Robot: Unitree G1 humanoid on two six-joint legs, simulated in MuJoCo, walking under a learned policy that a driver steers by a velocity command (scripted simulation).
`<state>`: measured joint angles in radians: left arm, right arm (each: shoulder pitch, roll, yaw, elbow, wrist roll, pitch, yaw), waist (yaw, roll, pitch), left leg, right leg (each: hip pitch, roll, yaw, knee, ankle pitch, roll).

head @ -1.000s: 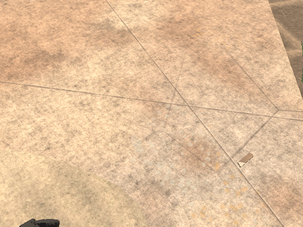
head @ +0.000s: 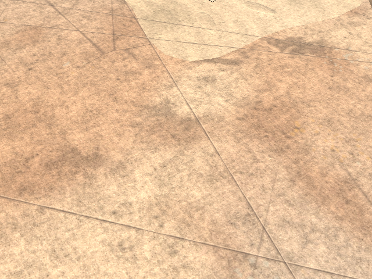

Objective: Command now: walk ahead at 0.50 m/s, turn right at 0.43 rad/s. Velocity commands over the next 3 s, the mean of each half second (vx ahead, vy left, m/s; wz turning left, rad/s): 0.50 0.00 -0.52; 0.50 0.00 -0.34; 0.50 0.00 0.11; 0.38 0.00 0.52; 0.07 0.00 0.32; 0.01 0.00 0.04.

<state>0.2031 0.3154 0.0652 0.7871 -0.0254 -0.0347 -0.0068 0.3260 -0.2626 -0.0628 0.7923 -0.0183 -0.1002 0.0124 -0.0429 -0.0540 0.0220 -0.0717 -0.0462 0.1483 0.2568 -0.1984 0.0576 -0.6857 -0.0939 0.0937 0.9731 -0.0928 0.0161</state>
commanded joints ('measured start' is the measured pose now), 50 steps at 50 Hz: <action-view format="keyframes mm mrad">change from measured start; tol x32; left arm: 1 -24 17 -1 -62 4 -10 -16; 38 320 -23 -7 -122 -5 -19 18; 50 -66 0 -13 -181 22 -36 1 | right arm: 1 -85 -140 -31 -64 3 -17 -13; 50 -25 -169 -23 -36 29 -4 -1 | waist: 1 23 100 31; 15 161 -93 -409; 36 11 -59 -102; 38 17 398 -335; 50 -2 131 -6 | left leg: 1 -31 268 -73 -140 294 115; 12 132 295 79 399 961 25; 13 -93 253 79 683 705 -19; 14 -567 43 13 1043 -301 -87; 15 -685 7 -233 1167 -408 -76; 28 -430 68 -187 366 265 -138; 36 -141 76 -203 194 157 -8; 38 393 428 -849 102 -99 236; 50 -43 246 -341 -111 200 166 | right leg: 1 9 -17 -8 -146 157 -2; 12 400 162 -213 -399 -63 -167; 15 1123 -244 752 -641 -237 -460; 23 473 -50 215 -750 237 -325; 34 563 -63 291 -593 22 -205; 40 -99 119 101 321 -380 -48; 50 30 -3 -45 -177 -27 -6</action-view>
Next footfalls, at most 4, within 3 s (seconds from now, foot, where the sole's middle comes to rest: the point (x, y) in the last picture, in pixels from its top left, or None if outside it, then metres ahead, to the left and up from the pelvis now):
0.26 right None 0.30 -0.15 -0.78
0.72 left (190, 246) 0.62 -0.03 -0.78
1.24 right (274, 212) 0.75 -0.38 -0.78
1.78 left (232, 144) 1.11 -0.25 -0.78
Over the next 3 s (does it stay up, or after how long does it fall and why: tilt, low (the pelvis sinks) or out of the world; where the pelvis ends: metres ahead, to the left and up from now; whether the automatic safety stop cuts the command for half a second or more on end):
stays up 1.13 -0.33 -0.01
